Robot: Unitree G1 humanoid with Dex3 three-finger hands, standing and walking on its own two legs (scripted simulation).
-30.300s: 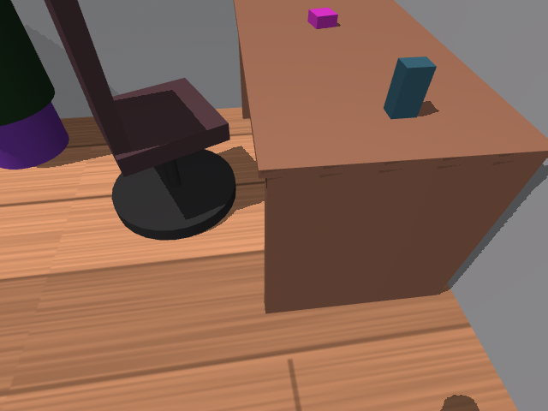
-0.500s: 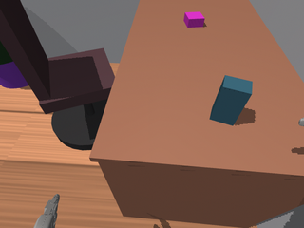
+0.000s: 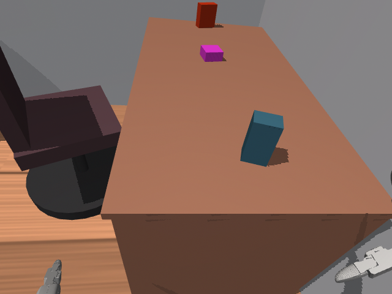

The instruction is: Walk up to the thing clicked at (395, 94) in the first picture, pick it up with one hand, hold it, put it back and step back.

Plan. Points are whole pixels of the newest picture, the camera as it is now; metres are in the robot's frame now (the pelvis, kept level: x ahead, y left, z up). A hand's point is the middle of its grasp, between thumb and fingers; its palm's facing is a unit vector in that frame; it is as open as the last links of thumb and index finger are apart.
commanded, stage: sink last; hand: right
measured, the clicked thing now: (260, 139) +0.52 -0.21 +0.05
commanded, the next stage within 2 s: home in 0.34 s
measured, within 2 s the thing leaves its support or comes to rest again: neither
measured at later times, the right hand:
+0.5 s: hand out of the picture +0.15 -0.28 +0.19, palm faces +0.49 +0.72 -0.49, open 17.7 cm
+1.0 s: hand out of the picture +0.15 -0.21 -0.02, palm faces +0.14 +0.95 -0.27, open 17.7 cm
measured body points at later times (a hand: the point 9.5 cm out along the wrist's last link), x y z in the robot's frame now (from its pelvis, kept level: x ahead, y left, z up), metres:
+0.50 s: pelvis -0.04 +0.02 +0.01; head -0.05 +0.04 +0.45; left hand +0.12 +0.27 -0.08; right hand +0.12 -0.31 +0.22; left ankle -0.01 +0.11 -0.73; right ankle +0.00 -0.11 -0.73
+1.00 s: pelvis -0.02 +0.00 +0.01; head +0.00 +0.00 +0.46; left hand +0.15 +0.23 -0.08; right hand +0.14 -0.26 -0.01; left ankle -0.01 +0.11 -0.73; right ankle +0.00 -0.11 -0.73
